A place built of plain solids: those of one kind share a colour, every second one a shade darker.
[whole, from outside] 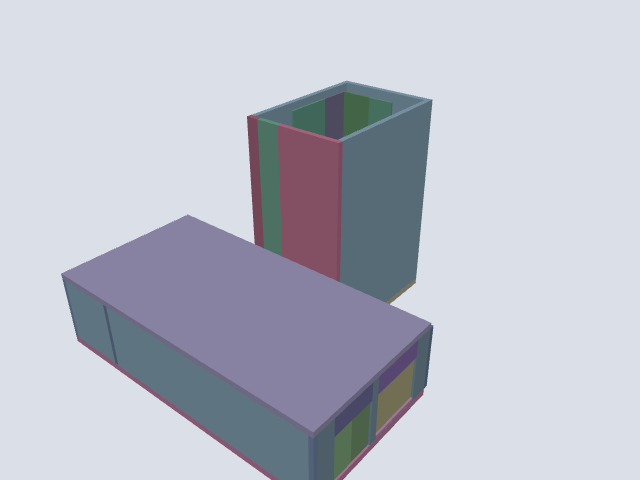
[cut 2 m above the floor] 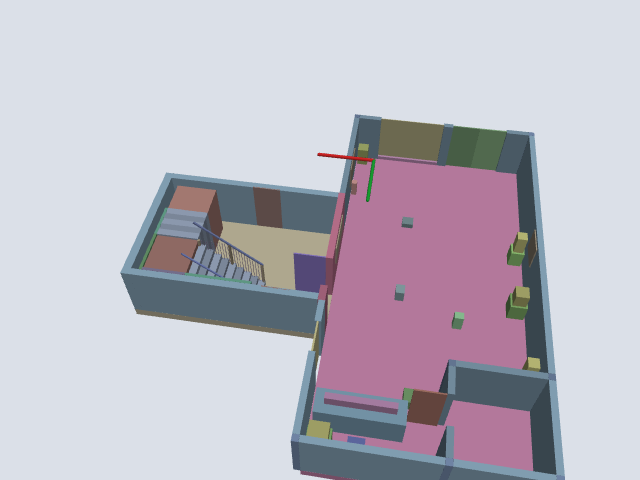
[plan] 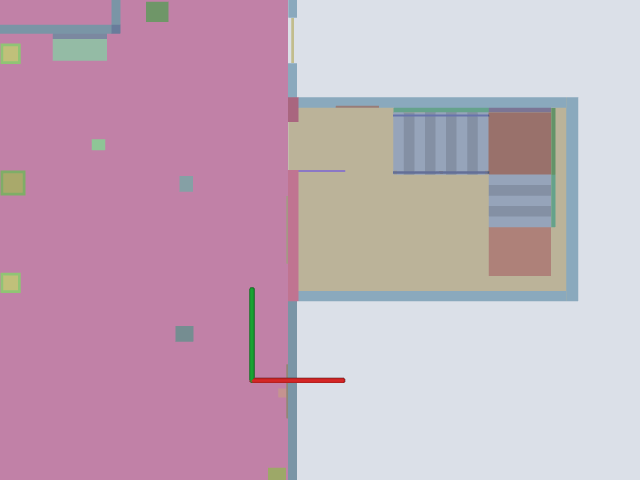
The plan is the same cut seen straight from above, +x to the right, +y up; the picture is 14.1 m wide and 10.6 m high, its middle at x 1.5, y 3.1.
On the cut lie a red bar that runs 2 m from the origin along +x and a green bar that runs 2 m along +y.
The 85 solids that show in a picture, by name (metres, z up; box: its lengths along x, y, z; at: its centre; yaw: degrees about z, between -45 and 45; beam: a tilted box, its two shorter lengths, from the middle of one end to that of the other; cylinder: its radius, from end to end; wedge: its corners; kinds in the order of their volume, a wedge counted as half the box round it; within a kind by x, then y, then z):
{
 "wall_1": {"box": [0.2, 10.0, 2.9], "at": [-5.71, 2.65, 1.45]},
 "wall_2": {"box": [0.2, 2.6, 2.9], "at": [-5.71, 9.15, 1.45]},
 "wall_3": {"box": [0.81, 0.2, 2.9], "at": [-5.2, -2.44, 1.45]},
 "wall_4": {"box": [2.5, 0.2, 2.9], "at": [-4.36, 7.75, 1.45]},
 "wall_5": {"box": [2.5, 0.2, 2.9], "at": [-4.36, 10.55, 1.45]},
 "wall_6": {"box": [0.2, 0.85, 2.9], "at": [-3.0, 8.28, 1.45]},
 "wall_7": {"box": [0.2, 0.85, 2.9], "at": [-3.0, 10.03, 1.45]},
 "wall_8": {"box": [0.35, 0.2, 2.9], "at": [-2.62, -2.44, 1.45]},
 "wall_9": {"box": [3.7, 0.2, 2.9], "at": [-1.05, 10.55, 1.45]},
 "wall_10": {"box": [0.84, 0.2, 2.9], "at": [0.38, -2.44, 1.45]},
 "wall_11": {"box": [0.2, 4.09, 2.9], "at": [0.9, -0.3, 1.45]},
 "wall_12": {"box": [0.2, 0.75, 2.9], "at": [0.9, 6.63, 1.45]},
 "wall_13": {"box": [0.2, 2.45, 2.9], "at": [0.9, 9.23, 1.45]},
 "wall_14": {"box": [5.91, 0.23, 8.91], "at": [3.98, 1.86, 4.46]},
 "wall_15": {"box": [5.91, 0.24, 8.91], "at": [3.98, 6.14, 4.46]},
 "wall_16": {"box": [0.27, 4.51, 8.91], "at": [7.07, 4.0, 4.46]},
 "lobby_floor_slab_1": {"box": [6.6, 13.2, 0.3], "at": [-2.5, 4.05, -0.15]},
 "lobby_ceiling_slab_1": {"box": [6.6, 13.2, 0.25], "at": [-2.5, 4.05, 3.02]},
 "floor_slab_1": {"box": [6.41, 4.51, 0.3], "at": [4.0, 4.0, -0.15]},
 "landing_slab_1": {"box": [1.38, 1.08, 3.1], "at": [5.91, 2.85, 1.55]},
 "landing_slab_2": {"box": [1.39, 1.38, 1.93], "at": [5.91, 5.23, 0.97]},
 "wall_cheek_1": {"box": [0.23, 2.9, 8.91], "at": [0.91, 3.2, 4.46]},
 "wall_cheek_2": {"box": [0.23, 0.55, 8.91], "at": [0.91, 5.98, 4.46]},
 "tread_slab_1": {"box": [0.24, 1.38, 0.19], "at": [3.24, 5.23, 0.1]},
 "tread_slab_2": {"box": [0.24, 1.38, 0.39], "at": [3.47, 5.23, 0.19]},
 "tread_slab_3": {"box": [0.24, 1.38, 0.58], "at": [3.7, 5.23, 0.29]},
 "tread_slab_4": {"box": [0.24, 1.38, 0.77], "at": [3.94, 5.23, 0.39]},
 "tread_slab_5": {"box": [0.24, 1.38, 0.96], "at": [4.17, 5.23, 0.48]},
 "tread_slab_6": {"box": [0.24, 1.38, 1.16], "at": [4.4, 5.23, 0.58]},
 "tread_slab_7": {"box": [0.24, 1.38, 1.35], "at": [4.64, 5.23, 0.68]},
 "tread_slab_8": {"box": [0.24, 1.38, 1.54], "at": [4.87, 5.23, 0.77]},
 "tread_slab_9": {"box": [0.24, 1.38, 1.74], "at": [5.1, 5.23, 0.87]},
 "tread_slab_10": {"box": [1.38, 0.24, 2.9], "at": [5.91, 3.5, 1.45]},
 "tread_slab_11": {"box": [1.38, 0.24, 2.71], "at": [5.91, 3.73, 1.36]},
 "tread_slab_12": {"box": [1.38, 0.24, 2.52], "at": [5.91, 3.96, 1.26]},
 "tread_slab_13": {"box": [1.38, 0.24, 2.32], "at": [5.91, 4.2, 1.16]},
 "tread_slab_14": {"box": [1.38, 0.24, 2.13], "at": [5.91, 4.43, 1.07]},
 "wall_wall_1": {"box": [2.1, 0.1, 8.6], "at": [4.17, 5.97, 4.3]},
 "wall_wall_2": {"box": [0.1, 1.16, 8.6], "at": [6.65, 3.96, 4.3]},
 "lobby_desk_body_1": {"box": [2.6, 0.75, 1.15], "at": [-0.64, 9.03, 0.57]},
 "wall_head_1": {"box": [0.23, 1.06, 6.83], "at": [0.91, 5.17, 5.5]},
 "wall_land_far_wall_1": {"box": [0.1, 1.48, 8.6], "at": [6.65, 5.28, 4.3]},
 "wall_land_wall_1": {"box": [1.38, 0.1, 8.6], "at": [5.91, 5.97, 4.3]},
 "wallpost_1": {"box": [0.2, 0.2, 2.9], "at": [-5.71, -2.44, 1.45]},
 "wallpost_2": {"box": [0.2, 0.2, 2.9], "at": [-5.71, 7.75, 1.45]},
 "wallpost_3": {"box": [0.2, 0.2, 2.9], "at": [-5.71, 10.55, 1.45]},
 "wallpost_4": {"box": [0.2, 0.2, 2.9], "at": [-3.0, 7.75, 1.45]},
 "wallpost_5": {"box": [0.2, 0.2, 2.9], "at": [-3.0, 10.55, 1.45]},
 "wallpost_6": {"box": [0.2, 0.2, 2.9], "at": [0.9, -2.44, 1.45]},
 "wallpost_7": {"box": [0.2, 0.2, 2.9], "at": [0.9, 10.55, 1.45]},
 "lobby_planter_box_1": {"box": [0.45, 0.45, 0.65], "at": [-5.33, 2.15, 0.32]},
 "lobby_planter_box_2": {"box": [0.45, 0.45, 0.8], "at": [-5.33, 7.21, 0.4]},
 "lobby_planter_box_3": {"box": [0.55, 0.55, 0.65], "at": [-5.28, 4.36, 0.32]},
 "lobby_planter_plant_1": {"box": [0.33, 0.33, 0.7], "at": [-5.33, 2.15, 1.0]},
 "lobby_planter_plant_2": {"box": [0.33, 0.33, 0.9], "at": [-5.33, 7.21, 1.25]},
 "lobby_planter_plant_3": {"box": [0.43, 0.43, 0.5], "at": [-5.28, 4.36, 0.9]},
 "lobby_planter_plant_4": {"box": [0.58, 0.58, 0.5], "at": [0.4, 9.99, 1.05]},
 "wall_head_lobby_glazing_1": {"box": [2.4, 0.2, 0.8], "at": [-1.24, -2.44, 2.5]},
 "lobby_seats_seat_1": {"box": [1.2, 0.6, 0.45], "at": [-3.8, 7.36, 0.22]},
 "wall_head_lobby_entrance_1": {"box": [2.0, 0.2, 0.8], "at": [-3.79, -2.44, 2.5]},
 "lobby_entrance_leaf_1": {"box": [1.0, 0.05, 2.1], "at": [-4.29, -2.44, 1.05]},
 "lobby_entrance_leaf_2": {"box": [1.0, 0.05, 2.1], "at": [-3.29, -2.44, 1.05]},
 "door_leaf_1": {"box": [0.96, 0.045, 2.06], "at": [2.33, 6.04, 1.03]},
 "door_leaf_2": {"box": [0.96, 0.045, 2.06], "at": [3.52, 1.95, 1.03]},
 "lobby_glazing_pane_1": {"box": [2.4, 0.03, 1.95], "at": [-1.24, -2.44, 1.12]},
 "lobby_desk_screen_1": {"box": [2.04, 0.19, 0.35], "at": [-0.64, 9.03, 1.32]},
 "lobby_lift_leaf_1": {"box": [0.06, 1.0, 2.1], "at": [0.9, 7.5, 1.05]},
 "lobby_board_panel_1": {"box": [0.04, 0.9, 0.9], "at": [-5.58, 2.74, 1.45]},
 "lobby_board_panel_2": {"box": [0.04, 1.2, 0.9], "at": [0.78, -0.24, 1.35]},
 "lobby_board_panel_3": {"box": [0.04, 1.5, 0.8], "at": [0.78, 3.32, 1.4]},
 "lobby_bin_body_1": {"box": [0.4, 0.4, 0.75], "at": [0.55, -2.12, 0.37]},
 "lobby_desk_chair_seat_1": {"box": [0.5, 0.5, 0.48], "at": [-0.64, 9.9, 0.24]},
 "lobby_parcel_box_1": {"box": [0.5, 0.45, 0.45], "at": [-2.09, 8.14, 0.22]},
 "door_front_leaf_open_1": {"box": [1.04, 0.045, 2.07], "at": [1.54, 4.62, 1.04]},
 "lobby_office_door_leaf_1": {"box": [0.9, 0.05, 2.1], "at": [-2.46, 8.73, 1.05]},
 "lobby_left_box_1": {"box": [0.4, 0.35, 0.2], "at": [-1.49, 1.03, 0.1]},
 "lobby_left_box_2": {"box": [0.3, 0.35, 0.45], "at": [-1.46, 4.34, 0.22]},
 "wall_sill_lobby_glazing_1": {"box": [2.4, 0.2, 0.15], "at": [-1.24, -2.44, 0.07]},
 "lobby_seats_back_1": {"box": [1.2, 0.12, 0.35], "at": [-3.8, 7.59, 0.62]},
 "lobby_wet_floor_sign_body_1": {"box": [0.3, 0.25, 0.62], "at": [-3.39, 5.2, 0.31]},
 "lobby_extinguisher_body_1": {"box": [0.2, 0.2, 0.6], "at": [0.68, -0.28, 0.3]},
 "posts_1": {"box": [0.07, 0.07, 0.95], "at": [3.16, 4.59, 0.67]},
 "posts_2": {"box": [0.07, 0.07, 1.02], "at": [4.17, 4.59, 1.47]},
 "rail_top_1": {"beam": [0.06, 0.06], "from": [3.12, 4.59, 1.11], "to": [5.22, 4.59, 2.85]},
 "handrail_rail_1": {"beam": [0.045, 0.045], "from": [3.12, 5.85, 1.11], "to": [5.22, 5.85, 2.85]}
}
